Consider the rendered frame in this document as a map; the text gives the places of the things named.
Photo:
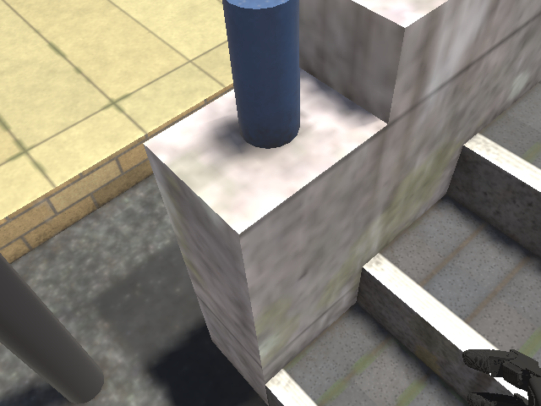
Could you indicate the stairs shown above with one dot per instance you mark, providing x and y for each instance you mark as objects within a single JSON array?
[{"x": 465, "y": 275}]

